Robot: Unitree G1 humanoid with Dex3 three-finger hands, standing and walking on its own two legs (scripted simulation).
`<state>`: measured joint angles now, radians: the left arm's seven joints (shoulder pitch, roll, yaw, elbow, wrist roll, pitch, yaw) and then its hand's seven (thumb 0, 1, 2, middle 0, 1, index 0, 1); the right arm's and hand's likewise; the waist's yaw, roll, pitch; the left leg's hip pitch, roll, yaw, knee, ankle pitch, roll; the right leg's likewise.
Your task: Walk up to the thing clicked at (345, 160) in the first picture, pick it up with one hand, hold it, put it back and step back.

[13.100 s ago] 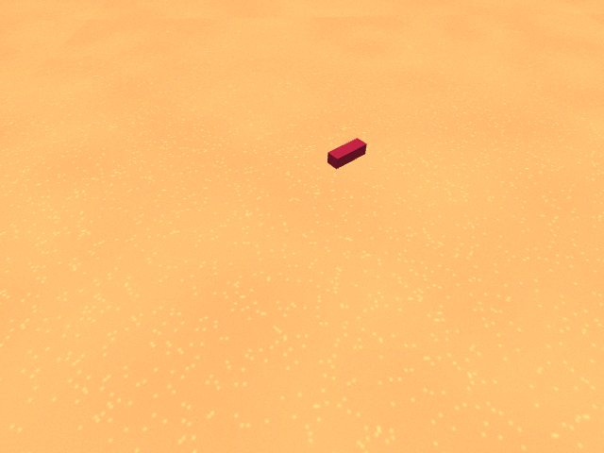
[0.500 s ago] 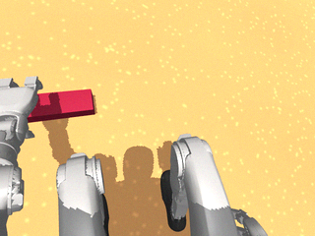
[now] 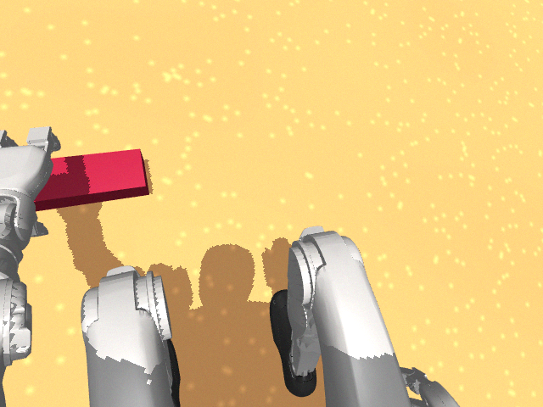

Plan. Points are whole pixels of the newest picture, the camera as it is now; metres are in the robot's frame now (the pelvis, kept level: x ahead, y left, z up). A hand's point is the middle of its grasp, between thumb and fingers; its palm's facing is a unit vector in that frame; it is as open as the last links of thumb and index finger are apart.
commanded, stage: rise first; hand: left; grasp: from above
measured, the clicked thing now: (83, 180) +0.50 +0.24 -0.30
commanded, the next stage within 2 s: approach in 1.66 s
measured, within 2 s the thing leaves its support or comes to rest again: neither
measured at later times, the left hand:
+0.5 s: hand (36, 191) +0.46 +0.27 -0.19, palm faces -0.46 -0.05 -0.89, open 14.1 cm
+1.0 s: hand (32, 187) +0.46 +0.27 -0.18, palm faces -0.47 -0.05 -0.88, open 14.1 cm
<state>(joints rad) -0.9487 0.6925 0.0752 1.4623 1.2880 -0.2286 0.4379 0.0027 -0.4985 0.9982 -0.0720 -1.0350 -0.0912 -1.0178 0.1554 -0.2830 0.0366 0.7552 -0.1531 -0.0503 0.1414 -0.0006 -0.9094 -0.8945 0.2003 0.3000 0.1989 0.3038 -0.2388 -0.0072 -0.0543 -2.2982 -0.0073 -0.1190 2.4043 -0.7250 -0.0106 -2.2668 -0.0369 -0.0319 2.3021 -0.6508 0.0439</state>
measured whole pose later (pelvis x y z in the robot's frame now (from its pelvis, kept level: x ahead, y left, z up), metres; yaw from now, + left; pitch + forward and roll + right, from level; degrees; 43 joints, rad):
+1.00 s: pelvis +0.00 +0.00 -0.01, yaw -1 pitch +34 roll -8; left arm -0.99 0.74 0.06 1.49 1.28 -0.22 0.40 0.00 -0.55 1.05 -0.08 -1.01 -0.07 -1.02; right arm 0.17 -0.29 0.08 0.74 -0.15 -0.06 0.16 0.00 -0.91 -0.90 0.20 0.30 0.20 0.30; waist -0.27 0.00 -0.04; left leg -2.31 -0.01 -0.14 2.42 -0.71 -0.01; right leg -2.27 -0.03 -0.05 2.31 -0.64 0.05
